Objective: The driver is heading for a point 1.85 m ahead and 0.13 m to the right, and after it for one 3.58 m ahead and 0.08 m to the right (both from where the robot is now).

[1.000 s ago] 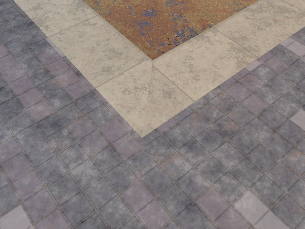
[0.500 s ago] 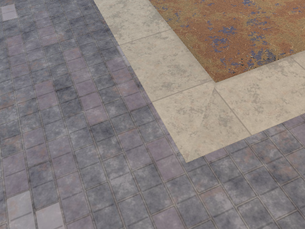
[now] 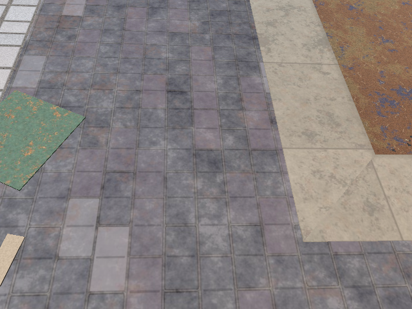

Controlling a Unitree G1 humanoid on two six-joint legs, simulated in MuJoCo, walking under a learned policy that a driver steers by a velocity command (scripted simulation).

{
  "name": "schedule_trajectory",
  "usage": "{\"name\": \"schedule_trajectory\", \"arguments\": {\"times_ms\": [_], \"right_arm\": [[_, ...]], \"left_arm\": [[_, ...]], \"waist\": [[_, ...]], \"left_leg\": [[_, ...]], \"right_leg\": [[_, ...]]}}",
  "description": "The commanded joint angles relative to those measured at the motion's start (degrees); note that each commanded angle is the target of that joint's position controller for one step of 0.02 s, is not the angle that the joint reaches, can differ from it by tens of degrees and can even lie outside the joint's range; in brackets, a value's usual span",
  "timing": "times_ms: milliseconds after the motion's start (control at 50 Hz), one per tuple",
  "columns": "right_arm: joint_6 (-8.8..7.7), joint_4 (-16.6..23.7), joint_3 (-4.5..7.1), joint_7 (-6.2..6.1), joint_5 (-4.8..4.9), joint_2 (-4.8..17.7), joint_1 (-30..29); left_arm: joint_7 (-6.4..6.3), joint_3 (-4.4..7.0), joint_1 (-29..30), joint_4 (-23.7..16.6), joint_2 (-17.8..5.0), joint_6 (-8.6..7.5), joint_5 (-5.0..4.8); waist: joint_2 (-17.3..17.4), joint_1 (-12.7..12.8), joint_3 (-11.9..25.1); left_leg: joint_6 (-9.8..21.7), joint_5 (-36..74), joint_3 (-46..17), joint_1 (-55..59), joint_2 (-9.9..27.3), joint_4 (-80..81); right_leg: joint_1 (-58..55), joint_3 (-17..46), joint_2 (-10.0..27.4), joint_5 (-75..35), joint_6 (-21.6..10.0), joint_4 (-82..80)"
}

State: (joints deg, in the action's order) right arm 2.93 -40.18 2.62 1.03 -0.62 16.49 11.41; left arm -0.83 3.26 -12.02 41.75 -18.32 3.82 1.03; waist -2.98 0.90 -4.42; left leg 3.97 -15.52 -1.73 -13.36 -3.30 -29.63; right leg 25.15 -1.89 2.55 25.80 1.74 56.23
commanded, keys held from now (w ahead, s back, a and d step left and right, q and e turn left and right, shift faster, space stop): q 0.20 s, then no key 0.16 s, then w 0.64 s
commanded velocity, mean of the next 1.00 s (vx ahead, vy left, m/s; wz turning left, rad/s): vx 0.21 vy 0.00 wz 0.26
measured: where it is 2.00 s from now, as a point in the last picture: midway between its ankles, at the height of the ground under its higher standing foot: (149, 243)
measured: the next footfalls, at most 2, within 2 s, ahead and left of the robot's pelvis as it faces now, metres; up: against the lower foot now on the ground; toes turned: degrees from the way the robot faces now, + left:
right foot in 0.44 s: +0.06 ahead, -0.11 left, +0.00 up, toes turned +15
left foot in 0.90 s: +0.22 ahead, +0.16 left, +0.00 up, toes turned +15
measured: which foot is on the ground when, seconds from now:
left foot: down 0.00-0.44, up 0.46-0.88, down 0.90-1.00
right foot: up 0.00-0.42, down 0.44-0.92, up 0.94-1.00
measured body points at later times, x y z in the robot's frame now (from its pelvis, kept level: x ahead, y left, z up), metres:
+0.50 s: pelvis +0.01 -0.02 +0.00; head +0.02 -0.04 +0.45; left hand +0.06 +0.27 -0.10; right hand +0.16 -0.27 -0.13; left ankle -0.01 +0.08 -0.71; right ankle +0.02 -0.12 -0.74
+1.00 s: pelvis +0.17 +0.07 +0.00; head +0.18 +0.08 +0.45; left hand +0.10 +0.32 -0.15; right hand +0.37 -0.15 -0.10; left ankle +0.18 +0.15 -0.74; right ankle +0.08 -0.09 -0.67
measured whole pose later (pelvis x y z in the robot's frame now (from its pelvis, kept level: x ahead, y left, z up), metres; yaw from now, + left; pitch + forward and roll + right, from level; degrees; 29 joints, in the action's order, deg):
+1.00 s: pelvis +0.17 +0.07 +0.00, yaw +13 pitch +1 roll +0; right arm -3.4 -46.1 1.5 0.8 -1.9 14.6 9.3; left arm 1.0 2.5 -22.8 52.6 -15.1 -2.7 0.9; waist -1.5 2.5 -1.6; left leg 4.2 -12.0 3.3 -16.3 -2.2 -27.5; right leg 16.0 1.0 0.3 21.5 -4.4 57.0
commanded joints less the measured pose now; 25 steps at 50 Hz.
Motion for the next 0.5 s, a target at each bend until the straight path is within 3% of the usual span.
{"name": "schedule_trajectory", "arguments": {"times_ms": [20,80,200,360,400,420,440,460,480,500], "right_arm": [[-0.74,3.58,2.40,-1.03,0.46,8.98,-1.65],[-1.21,2.78,2.78,-0.81,0.57,9.68,1.24],[-1.07,2.07,3.38,-0.86,-0.16,10.69,4.76],[-0.82,1.10,2.64,-0.95,-0.88,9.49,2.51],[-0.43,0.19,2.41,-1.15,-0.37,8.97,2.13],[-0.47,0.07,1.72,-1.38,-0.11,6.92,2.00],[-0.83,0.46,0.54,-1.48,-0.10,2.87,3.08],[-1.39,1.39,0.67,-1.71,-0.27,3.66,1.34],[-1.94,1.52,1.74,-1.87,-2.09,7.63,-0.46],[-2.40,0.28,1.97,-1.25,-1.85,7.87,1.32]], "left_arm": [[0.24,1.76,-0.99,-3.00,-6.24,-0.87,0.58],[0.47,1.57,0.03,-3.35,-4.99,-0.50,0.21],[-0.10,1.32,3.37,-4.59,-4.53,-0.42,0.12],[-0.63,0.36,1.69,-4.14,-3.57,-1.28,-1.03],[-0.67,-0.18,-2.39,-2.72,-2.23,-2.00,-0.40],[-0.94,-0.48,-3.43,-2.18,-1.71,-2.58,0.22],[-1.35,-0.31,-4.54,-2.42,-4.50,-3.19,1.15],[-0.99,1.19,-5.76,-2.05,-11.31,-3.48,1.33],[-0.59,1.81,-6.30,0.05,-11.30,-3.56,1.54],[-0.21,0.97,-3.78,0.19,-8.05,-4.00,0.64]], "waist": [[11.13,-0.09,4.78],[8.68,-0.96,6.14],[9.70,-2.88,5.30],[10.05,-1.95,6.83],[8.46,0.50,7.70],[5.95,1.39,6.43],[-4.08,1.45,6.02],[-9.73,2.80,2.76],[-4.54,1.66,-2.36],[-3.43,-0.75,-3.53]], "left_leg": [[7.67,25.21,-14.88,6.76,11.99,11.82],[8.18,24.73,-16.74,9.26,12.07,11.44],[9.65,16.90,-23.44,9.77,12.24,11.30],[7.75,23.53,-25.50,3.53,11.17,8.44],[6.09,3.10,-26.02,-1.18,8.24,8.56],[3.85,-10.79,-25.09,-7.28,5.55,7.55],[0.82,-21.20,-18.62,-14.93,0.45,-3.22],[-0.46,-17.18,-8.26,-23.06,-8.73,-14.51],[-0.68,-12.50,-10.04,-23.19,-4.00,-21.17],[-1.12,-8.47,-9.96,-22.49,-2.69,-23.37]], "right_leg": [[6.62,3.19,-0.51,-4.47,0.52,6.16],[7.76,3.78,-1.04,-5.26,1.08,4.70],[8.11,5.01,-2.27,-3.21,0.92,-3.90],[-6.77,3.63,-4.46,-1.78,-2.03,-17.12],[-16.48,2.22,-5.36,-5.89,-3.52,-28.89],[-22.65,4.10,-3.60,-6.84,-4.52,-35.60],[-27.37,17.54,7.56,5.54,-6.70,-42.54],[-24.19,35.01,16.95,19.04,-11.52,-50.75],[-17.10,36.52,18.26,21.15,-14.24,-50.87],[-16.16,32.95,15.33,18.96,-13.63,-50.95]]}}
